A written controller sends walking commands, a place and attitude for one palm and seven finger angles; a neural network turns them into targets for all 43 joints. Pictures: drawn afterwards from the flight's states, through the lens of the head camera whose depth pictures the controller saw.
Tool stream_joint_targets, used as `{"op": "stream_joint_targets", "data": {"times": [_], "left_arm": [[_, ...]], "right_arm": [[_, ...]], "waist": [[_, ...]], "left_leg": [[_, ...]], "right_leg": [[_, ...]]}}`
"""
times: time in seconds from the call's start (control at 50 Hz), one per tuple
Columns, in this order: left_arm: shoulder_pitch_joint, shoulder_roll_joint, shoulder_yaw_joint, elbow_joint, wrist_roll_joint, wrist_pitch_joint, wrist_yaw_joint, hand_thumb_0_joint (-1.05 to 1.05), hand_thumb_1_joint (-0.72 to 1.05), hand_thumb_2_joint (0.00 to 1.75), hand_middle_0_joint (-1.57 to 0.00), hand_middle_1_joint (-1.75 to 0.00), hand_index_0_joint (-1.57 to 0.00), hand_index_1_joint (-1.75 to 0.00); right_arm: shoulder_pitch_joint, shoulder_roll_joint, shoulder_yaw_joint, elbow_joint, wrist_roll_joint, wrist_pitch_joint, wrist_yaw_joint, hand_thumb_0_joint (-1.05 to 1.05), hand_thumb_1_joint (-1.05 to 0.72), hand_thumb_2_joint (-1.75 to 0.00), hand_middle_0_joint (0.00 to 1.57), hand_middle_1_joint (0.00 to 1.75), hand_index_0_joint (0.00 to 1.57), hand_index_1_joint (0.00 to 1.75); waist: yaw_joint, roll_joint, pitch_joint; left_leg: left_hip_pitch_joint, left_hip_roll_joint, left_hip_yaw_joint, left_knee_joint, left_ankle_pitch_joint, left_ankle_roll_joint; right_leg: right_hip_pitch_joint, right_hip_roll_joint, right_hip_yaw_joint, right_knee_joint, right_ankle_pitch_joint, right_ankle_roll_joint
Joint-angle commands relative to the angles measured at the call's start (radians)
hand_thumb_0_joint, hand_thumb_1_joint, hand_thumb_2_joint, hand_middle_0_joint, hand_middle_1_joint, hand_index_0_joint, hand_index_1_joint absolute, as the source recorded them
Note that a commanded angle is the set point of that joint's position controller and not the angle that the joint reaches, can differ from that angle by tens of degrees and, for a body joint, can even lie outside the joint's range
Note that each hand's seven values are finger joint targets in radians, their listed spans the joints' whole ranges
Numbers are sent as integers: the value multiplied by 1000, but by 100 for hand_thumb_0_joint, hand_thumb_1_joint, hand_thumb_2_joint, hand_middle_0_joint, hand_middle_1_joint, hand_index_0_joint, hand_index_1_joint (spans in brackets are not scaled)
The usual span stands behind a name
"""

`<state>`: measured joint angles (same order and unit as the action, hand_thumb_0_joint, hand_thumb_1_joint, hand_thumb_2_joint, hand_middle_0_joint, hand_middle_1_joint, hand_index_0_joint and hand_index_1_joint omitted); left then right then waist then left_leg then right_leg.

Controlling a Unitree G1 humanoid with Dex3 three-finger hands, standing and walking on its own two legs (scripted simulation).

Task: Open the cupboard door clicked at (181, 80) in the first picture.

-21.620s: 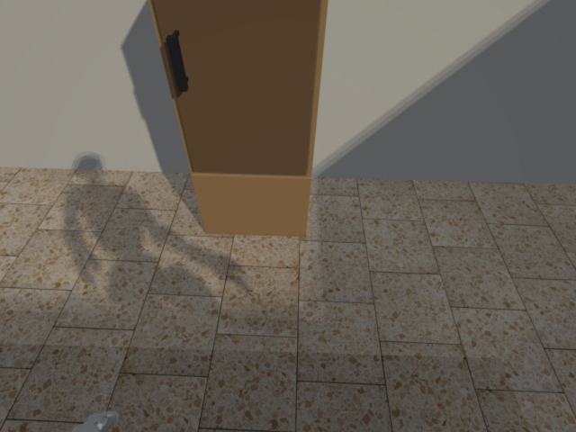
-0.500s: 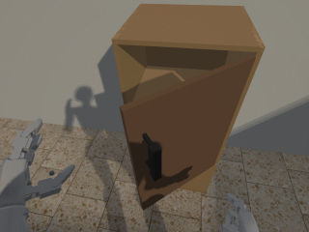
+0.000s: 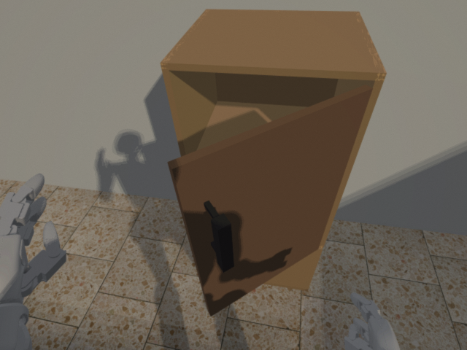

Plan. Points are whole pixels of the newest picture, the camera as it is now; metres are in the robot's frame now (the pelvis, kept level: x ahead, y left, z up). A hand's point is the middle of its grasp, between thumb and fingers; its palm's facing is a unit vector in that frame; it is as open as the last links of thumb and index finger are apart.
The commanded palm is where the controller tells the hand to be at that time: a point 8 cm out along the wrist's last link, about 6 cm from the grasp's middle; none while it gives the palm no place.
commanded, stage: draw the hand back to the body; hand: left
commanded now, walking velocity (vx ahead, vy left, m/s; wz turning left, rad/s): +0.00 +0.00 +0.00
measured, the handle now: (217, 236) +0.30 +0.08 +0.04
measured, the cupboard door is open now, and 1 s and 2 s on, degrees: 41 41 41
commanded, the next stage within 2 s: step back with the hand held close in 0.08 s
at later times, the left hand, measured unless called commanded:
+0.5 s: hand (54, 263) +0.17 +0.26 +0.14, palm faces +0.33 -0.79 -0.51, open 7.4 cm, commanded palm +0.11 +0.31 +0.17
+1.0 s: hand out of the picture +0.07 +0.30 +0.15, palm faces +0.49 -0.74 -0.47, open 7.5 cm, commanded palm +0.00 +0.33 +0.17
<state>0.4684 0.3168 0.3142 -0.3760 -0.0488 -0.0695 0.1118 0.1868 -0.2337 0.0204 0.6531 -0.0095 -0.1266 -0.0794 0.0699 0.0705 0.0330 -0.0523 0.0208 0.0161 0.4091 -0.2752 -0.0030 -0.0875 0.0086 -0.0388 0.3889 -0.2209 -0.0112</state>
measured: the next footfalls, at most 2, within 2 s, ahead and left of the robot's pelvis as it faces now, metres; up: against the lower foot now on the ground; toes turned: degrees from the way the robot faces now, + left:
right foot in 1.32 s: -0.24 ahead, -0.09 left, +0.00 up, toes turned +1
left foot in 1.54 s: -0.20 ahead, +0.09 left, +0.00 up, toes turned +0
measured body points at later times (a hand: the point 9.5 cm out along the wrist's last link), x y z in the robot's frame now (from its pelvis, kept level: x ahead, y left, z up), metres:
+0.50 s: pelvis -0.04 +0.01 +0.00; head -0.01 +0.00 +0.45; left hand +0.15 +0.30 +0.17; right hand +0.15 -0.24 -0.08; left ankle -0.03 +0.12 -0.74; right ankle +0.00 -0.11 -0.74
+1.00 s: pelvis -0.12 +0.03 -0.03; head -0.11 +0.04 +0.42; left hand +0.04 +0.33 +0.18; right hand +0.05 -0.20 -0.10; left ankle -0.03 +0.12 -0.74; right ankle +0.00 -0.11 -0.74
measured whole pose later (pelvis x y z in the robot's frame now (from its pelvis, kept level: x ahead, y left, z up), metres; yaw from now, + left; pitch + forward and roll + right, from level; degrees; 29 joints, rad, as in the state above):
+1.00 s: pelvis -0.12 +0.03 -0.03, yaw +2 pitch -2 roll -1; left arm 0.52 0.38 0.45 -0.53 0.00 -0.24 0.16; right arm 0.22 -0.22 0.01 0.57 0.00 -0.10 -0.08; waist 0.01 -0.01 0.08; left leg -0.44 -0.02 0.04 0.70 -0.32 0.05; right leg -0.42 0.00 0.04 0.58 -0.13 0.03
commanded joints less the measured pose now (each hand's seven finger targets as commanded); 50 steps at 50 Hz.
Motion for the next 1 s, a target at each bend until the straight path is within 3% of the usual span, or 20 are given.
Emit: {"op": "stream_joint_targets", "data": {"times": [0.0,0.06,0.14,0.16,0.18,0.2,0.22,0.24,0.26,0.3,0.36,0.44,0.46,0.5,0.58,0.72,0.8,0.86,0.94,0.98], "left_arm": [[-91,205,135,-215,3,-77,21,0,90,90,-20,-30,-20,-30],[-107,206,133,-191,3,-78,20,0,90,90,-20,-30,-20,-30],[-105,197,125,-183,0,-84,17,0,90,90,-20,-30,-20,-30],[-106,205,130,-172,2,-84,17,0,90,90,-20,-30,-20,-30],[-200,235,143,-280,1,-100,21,0,90,90,-20,-30,-20,-30],[-239,343,266,-276,5,-139,29,0,90,90,-20,-30,-20,-30],[-117,265,212,-188,7,-140,16,0,90,90,-20,-30,-20,-30],[-63,242,186,-175,9,-131,10,0,90,90,-20,-30,-20,-30],[-63,244,188,-199,12,-137,9,0,90,90,-20,-30,-20,-30],[-10,219,167,-200,11,-141,8,0,90,90,-20,-30,-20,-30],[36,237,185,-227,10,-144,16,0,90,90,-20,-30,-20,-30],[78,273,230,-278,8,-145,27,0,90,90,-20,-30,-20,-30],[83,292,245,-287,9,-145,32,0,90,90,-20,-30,-20,-30],[100,279,240,-298,9,-147,36,0,90,90,-20,-30,-20,-30],[92,274,238,-318,15,-158,45,0,90,90,-20,-30,-20,-30],[37,245,229,-321,50,-189,56,0,90,90,-20,-30,-20,-30],[-5,247,240,-316,67,-206,61,0,90,90,-20,-30,-20,-30],[-18,275,265,-348,68,-224,63,0,90,90,-20,-30,-20,-30],[-1,262,252,-363,49,-234,66,0,90,90,-20,-30,-20,-30],[-12,265,246,-377,42,-240,72,0,90,90,-20,-30,-20,-30]], "right_arm": [[-136,-85,-39,-161,3,-55,-11,0,-90,-90,20,30,20,30],[-141,-89,-40,-156,5,-58,-12,0,-90,-90,20,30,20,30],[-139,-89,-42,-156,4,-60,-11,0,-90,-90,20,30,20,30],[-144,-90,-44,-152,5,-61,-12,0,-90,-90,20,30,20,30],[-151,-89,-41,-162,5,-69,-11,0,-90,-90,20,30,20,30],[-118,-109,-36,-193,17,-50,-12,0,-90,-90,20,30,20,30],[-117,-97,-41,-175,9,-33,-11,0,-90,-90,20,30,20,30],[-125,-100,-45,-185,8,-19,-5,0,-90,-90,20,30,20,30],[-130,-107,-48,-189,7,-11,-7,0,-90,-90,20,30,20,30],[-123,-112,-53,-201,6,1,-6,0,-90,-90,20,30,20,30],[-125,-119,-61,-213,8,16,-10,0,-90,-90,20,30,20,30],[-120,-108,-72,-243,14,39,-11,0,-90,-90,20,30,20,30],[-125,-113,-75,-242,15,43,-14,0,-90,-90,20,30,20,30],[-122,-106,-74,-254,17,47,-15,0,-90,-90,20,30,20,30],[-117,-112,-74,-258,18,41,-16,0,-90,-90,20,30,20,30],[-90,-134,-76,-269,18,10,-15,0,-90,-90,20,30,20,30],[-73,-135,-79,-265,13,-10,-16,0,-90,-90,20,30,20,30],[-63,-133,-83,-258,9,-23,-16,0,-90,-90,20,30,20,30],[-43,-115,-76,-238,7,-33,-9,0,-90,-90,20,30,20,30],[-41,-113,-73,-222,4,-34,-11,0,-90,-90,20,30,20,30]], "waist": [[4,-11,-78],[3,-8,-44],[3,-40,-54],[4,-11,-42],[2,3,-93],[-47,-47,1],[-49,-107,-27],[-50,-121,-24],[-49,-64,-46],[-52,-48,-100],[-49,-4,-162],[-48,-91,-225],[-46,-57,-227],[-47,-62,-216],[-49,-4,-159],[-58,26,-59],[-64,17,-43],[-68,-17,-52],[-79,-89,-62],[-84,-92,-66]], "left_leg": [[-31,-4,8,-51,261,21],[-39,-4,6,-56,223,21],[-33,-5,8,-59,202,26],[-32,-5,11,-59,193,25],[-16,-8,4,-59,194,26],[-90,5,-11,-27,129,39],[-77,1,-21,1,136,41],[-68,0,-14,12,154,39],[-71,2,-7,8,191,34],[-75,14,-8,2,239,28],[-82,29,-11,-7,328,25],[-114,42,-16,7,377,21],[-127,40,-24,4,376,20],[-160,49,-28,-6,337,25],[-265,60,-53,-40,198,41],[-600,107,-118,-127,-329,98],[-677,110,-134,-94,-438,113],[-616,74,-125,-15,-432,102],[-456,20,-87,129,-343,65],[-377,22,-101,147,-318,52]], "right_leg": [[35,-14,23,-65,199,-4],[17,-13,24,-83,158,-4],[16,-12,25,-89,132,2],[9,-15,29,-94,125,-1],[27,-18,33,-89,126,-1],[-96,-54,132,-140,170,-3],[-96,-75,132,-140,195,-6],[-115,-82,138,-142,226,-8],[-99,-88,121,-121,287,-10],[-79,-84,108,-82,315,-4],[-46,-80,86,-37,371,3],[-15,-72,84,19,440,11],[-10,-76,81,30,438,7],[-22,-67,82,46,385,14],[-36,-54,91,67,266,17],[41,-24,100,165,24,29],[29,-23,131,190,-65,24],[-61,-41,186,128,-125,5],[-261,-93,257,31,-194,-26],[-351,-105,252,18,-227,-34]]}}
